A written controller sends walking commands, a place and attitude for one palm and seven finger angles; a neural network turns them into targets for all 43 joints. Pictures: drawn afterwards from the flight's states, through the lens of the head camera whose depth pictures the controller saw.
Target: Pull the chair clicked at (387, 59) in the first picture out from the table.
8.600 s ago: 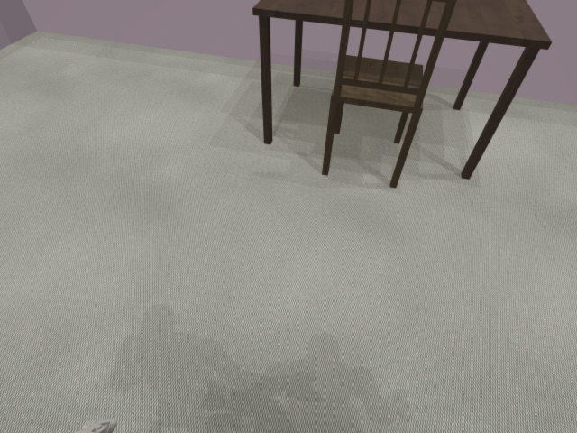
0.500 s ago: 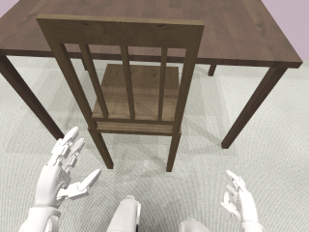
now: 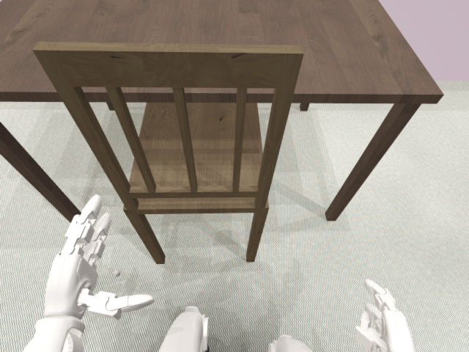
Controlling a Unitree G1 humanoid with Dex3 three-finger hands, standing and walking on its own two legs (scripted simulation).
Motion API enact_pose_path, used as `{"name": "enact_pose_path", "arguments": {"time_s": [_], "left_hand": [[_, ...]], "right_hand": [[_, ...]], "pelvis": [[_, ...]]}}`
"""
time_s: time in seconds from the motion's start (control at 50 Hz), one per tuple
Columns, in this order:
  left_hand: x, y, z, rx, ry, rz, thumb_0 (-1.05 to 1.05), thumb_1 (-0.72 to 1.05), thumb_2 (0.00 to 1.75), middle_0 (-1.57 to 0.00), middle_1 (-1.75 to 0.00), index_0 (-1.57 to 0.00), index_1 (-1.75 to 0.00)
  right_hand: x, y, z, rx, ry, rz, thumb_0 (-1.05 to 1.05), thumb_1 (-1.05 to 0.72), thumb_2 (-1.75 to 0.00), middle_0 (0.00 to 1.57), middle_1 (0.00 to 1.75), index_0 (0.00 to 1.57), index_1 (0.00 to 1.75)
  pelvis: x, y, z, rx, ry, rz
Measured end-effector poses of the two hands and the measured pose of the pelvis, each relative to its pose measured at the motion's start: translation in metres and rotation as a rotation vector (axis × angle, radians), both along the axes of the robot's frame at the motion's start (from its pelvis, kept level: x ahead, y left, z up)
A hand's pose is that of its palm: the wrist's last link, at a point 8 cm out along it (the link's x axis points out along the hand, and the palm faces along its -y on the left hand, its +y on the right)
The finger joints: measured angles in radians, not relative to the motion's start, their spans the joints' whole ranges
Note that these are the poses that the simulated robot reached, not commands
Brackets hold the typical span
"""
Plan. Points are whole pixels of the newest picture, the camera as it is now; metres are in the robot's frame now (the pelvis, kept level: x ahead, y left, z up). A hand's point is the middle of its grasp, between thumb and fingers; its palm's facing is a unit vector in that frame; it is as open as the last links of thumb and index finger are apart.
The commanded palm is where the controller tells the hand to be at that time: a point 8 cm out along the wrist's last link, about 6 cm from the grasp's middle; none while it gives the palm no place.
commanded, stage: raise the hand toward the chair's back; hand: left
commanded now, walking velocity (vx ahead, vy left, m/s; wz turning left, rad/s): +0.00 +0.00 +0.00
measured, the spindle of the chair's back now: (187, 148) +0.49 +0.13 +0.02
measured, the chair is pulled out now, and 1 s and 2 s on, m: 0.00 0.00 0.00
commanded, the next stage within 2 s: aim the fingers beside a spindle in 0.98 s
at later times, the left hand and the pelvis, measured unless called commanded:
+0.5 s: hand (98, 260) +0.24 +0.22 +0.05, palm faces +0.08 -1.00 -0.05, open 16.9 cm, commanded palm +0.22 +0.27 +0.06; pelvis +0.00 +0.01 +0.01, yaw +0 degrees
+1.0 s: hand (100, 257) +0.25 +0.22 +0.05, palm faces +0.09 -0.99 -0.06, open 16.9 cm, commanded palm +0.22 +0.27 +0.06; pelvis +0.00 +0.01 +0.01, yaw +0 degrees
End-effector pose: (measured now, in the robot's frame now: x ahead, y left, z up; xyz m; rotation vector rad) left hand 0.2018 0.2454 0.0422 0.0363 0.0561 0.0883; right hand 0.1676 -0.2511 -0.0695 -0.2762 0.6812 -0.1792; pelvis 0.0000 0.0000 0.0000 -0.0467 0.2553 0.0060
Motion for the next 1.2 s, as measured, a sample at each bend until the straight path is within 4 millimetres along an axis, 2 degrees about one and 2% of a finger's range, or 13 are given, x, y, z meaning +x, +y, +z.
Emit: {"name": "enact_pose_path", "arguments": {"time_s": [0.14, 0.3, 0.52, 0.64, 0.78, 1.1, 1.2], "left_hand": [[0.003, 0.007, 0.004, 0.001, -0.001, 0.0, 0.0, -0.37, 0.36, -0.07, -0.1, -0.08, -0.1], [0.006, 0.017, 0.008, 0.004, 0.005, 0.003, -0.01, -0.47, 0.31, -0.06, -0.08, -0.07, -0.09], [0.015, 0.029, 0.011, 0.011, 0.007, -0.003, -0.01, -0.5, 0.3, -0.06, -0.08, -0.06, -0.08], [0.018, 0.03, 0.014, 0.013, 0.0, -0.005, -0.01, -0.5, 0.3, -0.06, -0.08, -0.06, -0.08], [0.019, 0.027, 0.011, 0.006, 0.005, -0.003, -0.01, -0.5, 0.3, -0.06, -0.08, -0.06, -0.08], [0.018, 0.024, 0.014, 0.018, 0.005, 0.003, -0.01, -0.5, 0.3, -0.06, -0.08, -0.06, -0.08], [0.022, 0.016, 0.011, 0.01, -0.004, -0.007, -0.01, -0.5, 0.3, -0.06, -0.08, -0.06, -0.08]], "right_hand": [[0.018, 0.026, 0.01, 0.032, -0.049, 0.059, 0.01, -0.91, -0.9, 0.2, 0.3, 0.2, 0.3], [0.014, 0.044, 0.01, 0.059, -0.029, 0.092, 0.01, -0.9, -0.9, 0.2, 0.3, 0.2, 0.3], [-0.009, 0.033, 0.006, 0.031, 0.036, 0.054, 0.01, -0.9, -0.9, 0.2, 0.3, 0.2, 0.3], [-0.016, 0.025, 0.01, 0.017, 0.042, 0.031, 0.01, -0.9, -0.9, 0.2, 0.3, 0.2, 0.3], [-0.014, 0.022, 0.012, 0.013, 0.03, 0.03, 0.01, -0.9, -0.9, 0.2, 0.3, 0.2, 0.3], [0.0, 0.031, 0.01, 0.045, 0.008, 0.063, 0.01, -0.9, -0.9, 0.2, 0.3, 0.2, 0.3], [0.001, 0.029, 0.008, 0.041, 0.009, 0.072, 0.01, -0.9, -0.9, 0.2, 0.3, 0.2, 0.3]], "pelvis": [[-0.001, 0.005, 0.004, -0.009, -0.013, 0.007], [-0.002, 0.009, 0.007, -0.016, -0.022, 0.012], [-0.001, 0.014, 0.011, -0.02, -0.027, 0.009], [0.0, 0.015, 0.013, -0.017, -0.028, 0.005], [0.001, 0.014, 0.013, -0.015, -0.028, 0.003], [0.002, 0.01, 0.012, -0.012, -0.028, 0.007], [0.002, 0.009, 0.01, -0.011, -0.022, 0.01]]}}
